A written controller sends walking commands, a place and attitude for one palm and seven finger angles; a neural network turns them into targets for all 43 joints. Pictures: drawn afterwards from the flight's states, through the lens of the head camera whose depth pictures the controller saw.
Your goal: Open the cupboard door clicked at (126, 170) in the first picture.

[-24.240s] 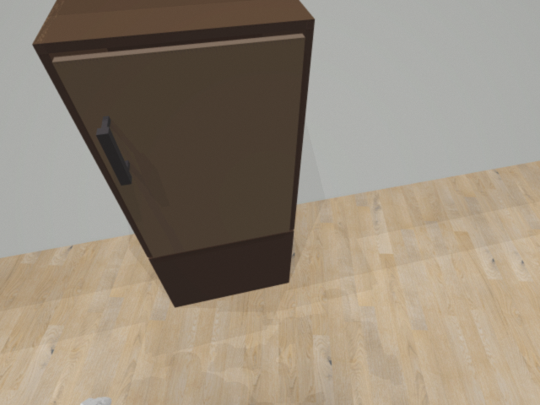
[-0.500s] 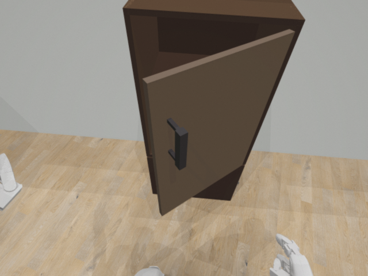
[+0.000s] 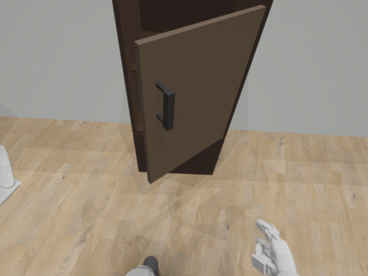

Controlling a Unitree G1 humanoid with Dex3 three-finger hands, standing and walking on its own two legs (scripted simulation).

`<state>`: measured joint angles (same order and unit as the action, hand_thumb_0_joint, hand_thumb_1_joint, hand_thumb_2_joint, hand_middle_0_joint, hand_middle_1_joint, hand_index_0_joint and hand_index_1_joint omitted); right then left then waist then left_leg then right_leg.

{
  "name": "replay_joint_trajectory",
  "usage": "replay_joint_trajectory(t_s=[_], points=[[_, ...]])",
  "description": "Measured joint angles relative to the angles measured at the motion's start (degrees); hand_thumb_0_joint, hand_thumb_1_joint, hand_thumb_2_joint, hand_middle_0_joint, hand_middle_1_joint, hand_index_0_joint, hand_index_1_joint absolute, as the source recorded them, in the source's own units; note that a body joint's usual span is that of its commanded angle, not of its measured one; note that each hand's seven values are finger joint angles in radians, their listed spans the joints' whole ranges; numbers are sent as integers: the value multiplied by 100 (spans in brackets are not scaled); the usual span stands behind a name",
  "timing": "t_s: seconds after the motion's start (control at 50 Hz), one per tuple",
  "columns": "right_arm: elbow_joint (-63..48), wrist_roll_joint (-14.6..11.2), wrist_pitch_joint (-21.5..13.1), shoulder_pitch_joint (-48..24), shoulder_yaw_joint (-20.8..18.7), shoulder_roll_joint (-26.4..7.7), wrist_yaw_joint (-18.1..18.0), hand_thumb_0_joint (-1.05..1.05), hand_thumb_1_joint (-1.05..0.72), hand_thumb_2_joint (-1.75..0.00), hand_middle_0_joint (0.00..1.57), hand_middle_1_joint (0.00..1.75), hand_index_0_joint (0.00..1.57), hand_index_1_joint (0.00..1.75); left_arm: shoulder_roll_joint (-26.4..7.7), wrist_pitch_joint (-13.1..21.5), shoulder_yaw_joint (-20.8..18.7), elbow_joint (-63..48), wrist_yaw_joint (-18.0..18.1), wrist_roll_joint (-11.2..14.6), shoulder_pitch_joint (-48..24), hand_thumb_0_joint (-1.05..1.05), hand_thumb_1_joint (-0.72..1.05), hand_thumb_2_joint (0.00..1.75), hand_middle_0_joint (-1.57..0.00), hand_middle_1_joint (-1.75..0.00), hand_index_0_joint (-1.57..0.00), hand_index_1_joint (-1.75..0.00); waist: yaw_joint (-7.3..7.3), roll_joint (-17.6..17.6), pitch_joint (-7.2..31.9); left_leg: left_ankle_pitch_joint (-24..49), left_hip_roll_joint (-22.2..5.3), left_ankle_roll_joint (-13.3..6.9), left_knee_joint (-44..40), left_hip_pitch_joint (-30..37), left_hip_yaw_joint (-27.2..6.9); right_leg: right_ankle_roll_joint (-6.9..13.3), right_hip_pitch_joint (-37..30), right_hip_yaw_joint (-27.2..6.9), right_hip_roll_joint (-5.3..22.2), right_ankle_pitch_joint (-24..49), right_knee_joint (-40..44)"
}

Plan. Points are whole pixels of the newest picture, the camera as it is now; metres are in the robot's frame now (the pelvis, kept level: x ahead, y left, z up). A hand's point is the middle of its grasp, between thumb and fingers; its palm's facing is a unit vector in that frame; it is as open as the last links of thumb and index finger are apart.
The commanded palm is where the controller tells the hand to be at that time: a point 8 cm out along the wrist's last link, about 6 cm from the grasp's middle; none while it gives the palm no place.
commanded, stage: stop stepping back and stand still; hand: left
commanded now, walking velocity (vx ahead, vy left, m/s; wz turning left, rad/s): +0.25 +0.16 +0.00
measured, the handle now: (164, 107) +0.50 +0.09 +0.07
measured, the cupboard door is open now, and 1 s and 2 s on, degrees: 39 39 39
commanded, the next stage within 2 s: let the arm hang, fingers relaxed in 0.52 s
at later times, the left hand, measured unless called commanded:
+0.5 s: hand out of the picture +0.15 +0.24 +0.20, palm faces +0.43 -0.78 -0.46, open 7.4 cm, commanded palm +0.11 +0.28 +0.19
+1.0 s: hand out of the picture -0.07 +0.20 -0.16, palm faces +0.09 -0.98 -0.19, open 6.9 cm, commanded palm none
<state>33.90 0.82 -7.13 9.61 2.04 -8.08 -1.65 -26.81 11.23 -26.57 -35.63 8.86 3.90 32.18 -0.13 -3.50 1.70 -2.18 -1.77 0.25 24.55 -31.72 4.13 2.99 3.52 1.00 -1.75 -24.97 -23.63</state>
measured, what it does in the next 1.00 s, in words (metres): steps on the spot: left foot, then left foot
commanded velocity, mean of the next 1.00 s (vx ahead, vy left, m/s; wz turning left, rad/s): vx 0.08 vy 0.02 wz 0.00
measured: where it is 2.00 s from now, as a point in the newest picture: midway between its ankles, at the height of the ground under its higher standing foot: outside the picture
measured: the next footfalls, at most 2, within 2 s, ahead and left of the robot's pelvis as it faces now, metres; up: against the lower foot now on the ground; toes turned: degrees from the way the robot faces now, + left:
left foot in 0.14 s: +0.11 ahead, +0.10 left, +0.00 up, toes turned -1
left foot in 0.62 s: +0.02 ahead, +0.14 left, +0.00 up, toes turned +2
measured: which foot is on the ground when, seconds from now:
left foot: down 0.00-0.00, up 0.02-0.12, down 0.14-0.34, up 0.36-0.60, down 0.62-1.00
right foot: down 0.00-1.00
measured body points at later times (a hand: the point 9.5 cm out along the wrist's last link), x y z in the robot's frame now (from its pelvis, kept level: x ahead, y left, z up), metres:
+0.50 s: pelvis -0.05 -0.02 +0.02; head -0.08 -0.02 +0.47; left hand +0.12 +0.28 +0.22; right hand +0.06 -0.27 -0.08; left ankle -0.01 +0.12 -0.66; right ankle -0.08 -0.09 -0.72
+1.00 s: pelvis -0.07 +0.01 +0.01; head -0.06 +0.03 +0.46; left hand -0.07 +0.25 -0.15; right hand +0.00 -0.22 -0.13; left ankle -0.02 +0.13 -0.72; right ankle -0.08 -0.09 -0.72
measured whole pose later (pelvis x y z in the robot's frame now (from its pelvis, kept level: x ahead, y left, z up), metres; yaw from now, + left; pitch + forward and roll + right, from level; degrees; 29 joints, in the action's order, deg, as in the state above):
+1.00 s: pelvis -0.07 +0.01 +0.01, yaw +1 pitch -2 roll -1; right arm 58.2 1.2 1.2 11.4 0.3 -8.8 -1.7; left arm -11.1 -1.6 -1.8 57.9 1.5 -0.5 18.1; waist -0.8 -1.6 -2.2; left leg -10.9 -1.2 0.4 28.4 -15.9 -0.6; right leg 1.7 9.1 3.6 -1.3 -16.2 -26.8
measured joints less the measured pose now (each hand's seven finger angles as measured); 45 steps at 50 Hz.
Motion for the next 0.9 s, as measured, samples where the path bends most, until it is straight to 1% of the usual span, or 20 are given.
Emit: replay_joint_trajectory(t_s=[0.04,0.08,0.14,0.22,0.26,0.32,0.36,0.38,0.42,0.46,0.5,0.58,0.62,0.64,0.66,0.7,0.76,0.8,0.86,0.9], points=[[139,-3,102,-34,-2,-141,-7,1,-90,-90,20,30,20,30,17,23,96,102,-79,10,46,2,89,90,-21,-31,-21,-31,-7,290,-133,-584,-69,36,667,-123,-216,-7,-18,7,-173,91,-114],[297,-77,199,166,-4,-202,-25,1,-90,-90,20,30,20,30,-11,-26,150,195,-111,6,162,1,88,90,-21,-31,-21,-31,-87,296,-27,-837,18,24,1278,44,-268,-55,-88,-104,-173,31,-207],[409,-142,240,527,-6,-332,-110,1,-90,-90,20,30,20,30,55,-58,128,457,-75,-27,155,1,88,90,-21,-31,-22,-31,-100,254,227,-820,144,-130,1040,758,-195,-104,-159,-232,-131,-110,-395],[535,-161,216,517,-113,-437,-221,1,-90,-90,20,30,20,30,291,-192,197,1120,8,-46,-550,1,88,90,-21,-31,-21,-31,79,156,137,-790,292,-269,881,970,-133,-330,281,-201,21,-150,-1546],[518,-114,143,453,-139,-401,-223,1,-90,-90,20,30,20,30,350,-287,223,1239,38,-71,-669,1,89,90,-21,-31,-21,-31,201,122,107,-629,294,-263,703,1032,-109,-282,624,-212,7,-425,-1980],[313,-76,72,466,-153,-305,-222,1,-90,-90,20,30,20,30,276,-305,238,1062,25,-101,-451,2,89,90,-21,-31,-21,-31,374,104,74,-603,277,-174,536,1001,-142,-139,708,12,4,-405,-1319],[192,-66,95,533,-192,-295,-204,1,-90,-90,20,30,20,30,237,-224,302,831,-32,-153,-179,2,89,90,-21,-31,-21,-31,433,200,50,-1302,245,-79,1059,725,-255,37,728,149,-48,240,-1065],[216,-53,129,589,-209,-302,-184,1,-90,-90,20,30,20,30,223,-180,339,700,-60,-179,-26,2,89,90,-21,-31,-21,-31,367,199,98,-1624,275,-18,1697,503,-323,104,762,144,-57,371,-1017],[368,-16,168,705,-213,-341,-160,1,-90,-90,20,30,20,30,261,-5,358,578,-83,-206,218,2,89,90,-21,-31,-21,-31,168,159,222,-1687,320,63,2943,159,-388,155,740,32,-62,528,-776],[484,-13,158,820,-214,-393,-182,1,-90,-90,20,30,20,30,310,187,312,711,-70,-244,258,2,88,90,-21,-31,-21,-31,33,151,301,-1504,256,82,3404,82,-346,126,655,-45,-43,706,-447],[556,-35,104,892,-239,-445,-241,1,-90,-90,20,30,20,30,343,282,278,1008,-29,-274,34,1,88,90,-21,-31,-22,-31,-20,167,273,-1422,156,47,3073,255,-257,90,579,-27,17,831,-235],[607,-53,-12,837,-286,-568,-307,1,-90,-90,20,30,20,30,495,200,305,1392,73,-259,-423,1,88,90,-21,-31,-21,-31,-53,256,86,-1336,41,-91,1410,1071,-102,18,580,46,112,793,-294],[544,-59,-54,754,-311,-643,-291,1,-90,-90,20,30,20,30,590,122,352,1274,89,-222,-420,1,88,90,-21,-31,-21,-31,-40,395,9,-912,-35,-174,572,1581,-142,-33,635,84,39,681,-479],[632,-41,-156,673,-357,-706,-188,1,-90,-90,20,30,20,30,571,176,485,1475,-1,-330,-533,1,89,90,-21,-31,-21,-31,8,485,34,-922,-50,-113,481,1558,-227,-80,796,164,27,597,-700],[758,-35,-114,546,-395,-759,-80,1,-90,-90,20,30,20,30,537,66,732,1918,-162,-421,-780,1,89,90,-20,-31,-21,-31,13,502,30,-1040,19,-48,618,1429,-270,-120,956,194,100,496,-959],[967,19,142,279,-384,-853,50,1,-90,-90,20,30,20,30,644,-429,1301,3146,-453,-522,-1259,0,89,90,-20,-30,-20,-30,-21,549,56,-1219,150,-17,892,1215,-262,-183,1219,150,231,341,-1369],[1210,95,438,-55,-251,-810,121,1,-90,-90,20,30,20,30,1036,-1084,1968,5288,-715,-556,-1751,0,90,90,-19,-30,-20,-30,45,586,21,-1271,264,-52,1065,1098,-252,-182,1320,65,301,177,-1555],[1384,92,566,-171,-175,-664,141,1,-91,-90,20,30,20,30,1344,-1306,2328,6549,-812,-564,-1838,1,90,90,-19,-30,-19,-30,92,582,-68,-1233,227,-12,1010,1189,-284,-153,1205,92,260,272,-1444],[1642,85,722,-159,-93,-350,155,1,-91,-90,20,30,20,30,1723,-1406,2698,7918,-879,-530,-1673,1,91,90,-19,-30,-20,-30,130,344,-199,-1134,189,20,806,1376,-312,-125,996,118,213,404,-1188],[1872,69,764,-54,-60,-151,135,1,-91,-90,20,30,20,30,1809,-1338,2499,8466,-701,-406,-1595,-1,97,90,-20,-30,-20,-30,84,175,-282,-1048,149,32,658,1462,-377,-115,854,179,162,520,-952]])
